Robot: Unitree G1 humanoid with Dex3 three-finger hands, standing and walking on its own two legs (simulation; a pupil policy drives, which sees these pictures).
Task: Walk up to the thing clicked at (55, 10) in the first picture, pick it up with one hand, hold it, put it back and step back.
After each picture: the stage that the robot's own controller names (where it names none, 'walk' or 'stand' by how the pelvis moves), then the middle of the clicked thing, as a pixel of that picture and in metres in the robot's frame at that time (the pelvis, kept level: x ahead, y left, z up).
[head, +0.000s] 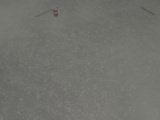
stand; (55, 12) +2.09 +0.37 -0.72
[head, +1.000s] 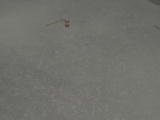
walk; (67, 22) +1.97 +0.16 -0.69
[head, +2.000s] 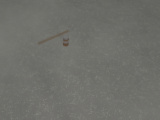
walk; (65, 40) +1.34 +0.10 -0.71
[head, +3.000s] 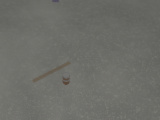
walk; (66, 78) +0.86 +0.10 -0.71
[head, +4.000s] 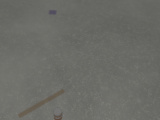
walk; (57, 114) +0.53 +0.14 -0.71
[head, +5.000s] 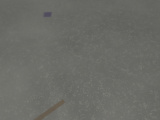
stand; out of the picture +0.39 +0.19 -0.70
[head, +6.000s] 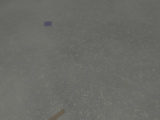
stand; out of the picture +0.36 +0.19 -0.72
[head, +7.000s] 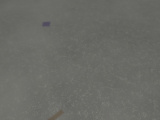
stand; out of the picture +0.36 +0.20 -0.73
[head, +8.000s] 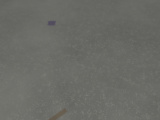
stand; out of the picture +0.37 +0.18 -0.73
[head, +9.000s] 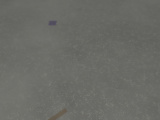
stand; out of the picture +0.37 +0.17 -0.73
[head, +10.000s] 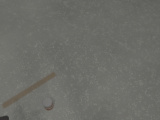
go down; (48, 103) +0.41 +0.17 -0.61
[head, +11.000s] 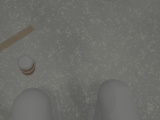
go down; (26, 66) +0.47 +0.20 -0.32
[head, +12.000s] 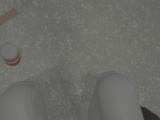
close in; (10, 55) +0.47 +0.21 -0.28
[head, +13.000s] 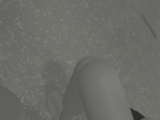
close; out of the picture +0.45 +0.26 -0.23
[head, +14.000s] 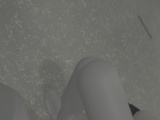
close; out of the picture +0.44 +0.26 -0.23
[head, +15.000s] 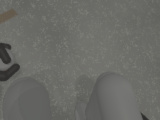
lift; (1, 63) +0.38 +0.24 -0.14
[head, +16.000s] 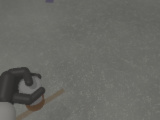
lift; (32, 94) +0.32 +0.17 +0.00
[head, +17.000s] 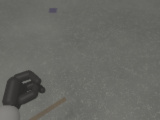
hold; out of the picture +0.04 +0.24 -0.66
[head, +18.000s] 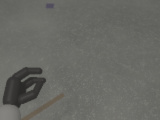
stand; out of the picture -0.02 +0.23 -0.70
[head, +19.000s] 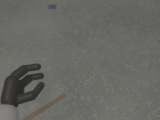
stand; out of the picture -0.03 +0.21 -0.69
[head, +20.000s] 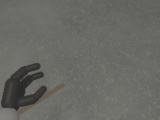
stand; out of the picture -0.03 +0.21 -0.65
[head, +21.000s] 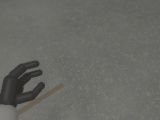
stand; out of the picture -0.02 +0.21 -0.65
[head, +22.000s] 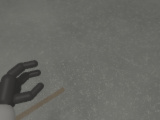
stand; out of the picture -0.03 +0.21 -0.67
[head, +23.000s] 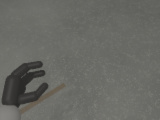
stand; out of the picture -0.02 +0.21 -0.65
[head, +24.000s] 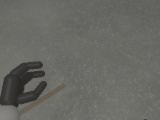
stand; out of the picture -0.02 +0.22 -0.64
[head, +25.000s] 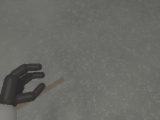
hold; out of the picture -0.02 +0.21 -0.63
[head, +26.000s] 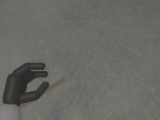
close; out of the picture -0.02 +0.21 -0.62
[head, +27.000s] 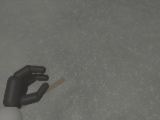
close; out of the picture -0.02 +0.21 -0.62
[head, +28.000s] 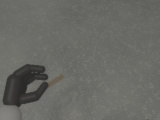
close; out of the picture -0.02 +0.21 -0.61
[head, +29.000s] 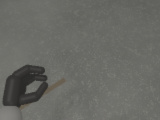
close; out of the picture -0.02 +0.21 -0.63
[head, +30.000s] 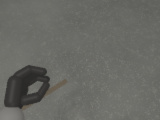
hold; out of the picture -0.02 +0.21 -0.63
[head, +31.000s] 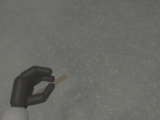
hold; out of the picture -0.02 +0.21 -0.61
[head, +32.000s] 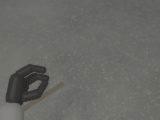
close; out of the picture -0.03 +0.21 -0.66
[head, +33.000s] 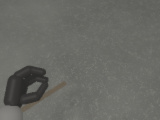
hold; out of the picture -0.03 +0.21 -0.64
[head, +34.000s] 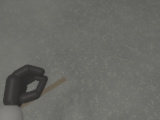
close; out of the picture -0.02 +0.21 -0.62
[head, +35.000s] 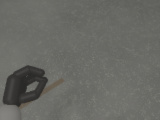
close; out of the picture -0.02 +0.21 -0.63
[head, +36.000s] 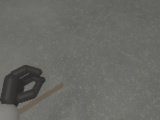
close; out of the picture -0.03 +0.21 -0.66
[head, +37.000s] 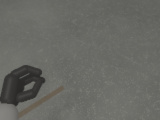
close; out of the picture -0.04 +0.21 -0.66
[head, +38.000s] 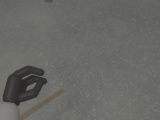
close; out of the picture -0.04 +0.21 -0.68
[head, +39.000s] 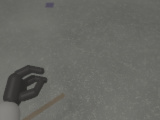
close; out of the picture -0.04 +0.21 -0.69
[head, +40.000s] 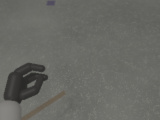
close; out of the picture -0.04 +0.21 -0.69
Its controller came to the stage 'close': yes
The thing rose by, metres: 0.70
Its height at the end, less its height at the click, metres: -0.02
